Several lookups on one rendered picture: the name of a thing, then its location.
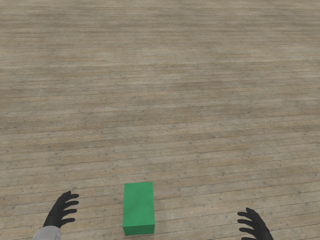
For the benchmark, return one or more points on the robot left hand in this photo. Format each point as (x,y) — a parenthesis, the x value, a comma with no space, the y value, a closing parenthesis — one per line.
(56,214)

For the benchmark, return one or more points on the robot right hand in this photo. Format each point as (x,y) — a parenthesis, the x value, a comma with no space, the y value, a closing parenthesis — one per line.
(259,231)

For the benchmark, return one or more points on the left robot forearm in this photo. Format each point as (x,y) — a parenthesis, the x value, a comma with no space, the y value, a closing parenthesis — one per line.
(48,233)

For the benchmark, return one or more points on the carton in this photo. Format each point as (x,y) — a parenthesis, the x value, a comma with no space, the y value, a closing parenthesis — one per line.
(138,209)

